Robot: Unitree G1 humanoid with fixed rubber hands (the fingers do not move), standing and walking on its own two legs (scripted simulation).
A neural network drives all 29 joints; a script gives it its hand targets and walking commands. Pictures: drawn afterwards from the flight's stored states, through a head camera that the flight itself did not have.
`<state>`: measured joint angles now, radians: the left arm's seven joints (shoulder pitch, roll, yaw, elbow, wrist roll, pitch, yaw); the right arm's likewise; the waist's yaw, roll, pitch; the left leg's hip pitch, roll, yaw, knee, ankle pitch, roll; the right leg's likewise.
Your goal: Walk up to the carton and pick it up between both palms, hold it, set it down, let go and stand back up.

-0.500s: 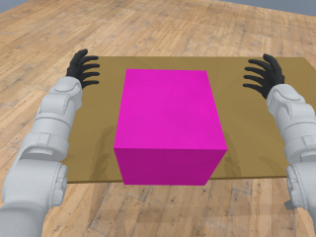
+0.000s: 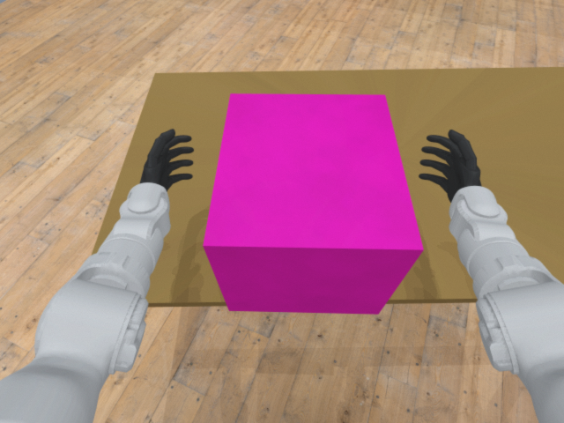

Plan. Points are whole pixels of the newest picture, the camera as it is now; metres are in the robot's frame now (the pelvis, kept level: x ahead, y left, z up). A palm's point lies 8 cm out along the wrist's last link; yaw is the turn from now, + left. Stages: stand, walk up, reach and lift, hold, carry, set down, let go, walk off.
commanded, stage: reach and lift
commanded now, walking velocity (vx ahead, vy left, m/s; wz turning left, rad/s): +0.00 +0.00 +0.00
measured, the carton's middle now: (305, 205) +0.46 -0.04 -0.01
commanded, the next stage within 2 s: none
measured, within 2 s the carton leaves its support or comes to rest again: neither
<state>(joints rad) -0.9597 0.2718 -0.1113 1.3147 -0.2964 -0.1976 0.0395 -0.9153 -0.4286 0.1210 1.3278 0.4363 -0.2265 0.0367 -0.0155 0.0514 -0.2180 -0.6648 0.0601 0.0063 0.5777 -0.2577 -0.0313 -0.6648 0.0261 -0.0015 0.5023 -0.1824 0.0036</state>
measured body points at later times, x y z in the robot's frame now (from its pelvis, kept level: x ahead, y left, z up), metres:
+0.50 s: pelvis -0.03 -0.02 -0.03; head +0.08 -0.02 +0.41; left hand +0.46 +0.16 +0.04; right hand +0.44 -0.26 +0.04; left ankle -0.01 +0.13 -0.73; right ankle +0.02 -0.12 -0.73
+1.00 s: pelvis -0.01 -0.01 -0.02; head +0.08 -0.01 +0.42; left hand +0.46 +0.13 +0.04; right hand +0.44 -0.23 +0.04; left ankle -0.01 +0.13 -0.73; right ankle +0.02 -0.12 -0.73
